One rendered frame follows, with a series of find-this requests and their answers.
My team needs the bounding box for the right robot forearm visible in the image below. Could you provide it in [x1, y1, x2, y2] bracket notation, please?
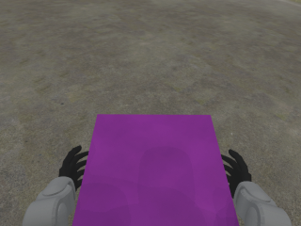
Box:
[233, 181, 293, 226]

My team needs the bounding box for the robot right hand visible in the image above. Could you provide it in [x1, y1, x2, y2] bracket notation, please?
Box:
[221, 149, 252, 199]

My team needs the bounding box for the left robot forearm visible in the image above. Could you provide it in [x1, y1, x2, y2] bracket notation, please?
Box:
[22, 176, 76, 226]

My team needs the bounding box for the robot left hand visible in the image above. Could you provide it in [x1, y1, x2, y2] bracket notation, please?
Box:
[58, 145, 88, 192]

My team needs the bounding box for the carton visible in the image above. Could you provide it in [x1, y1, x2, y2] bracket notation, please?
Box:
[72, 114, 240, 226]

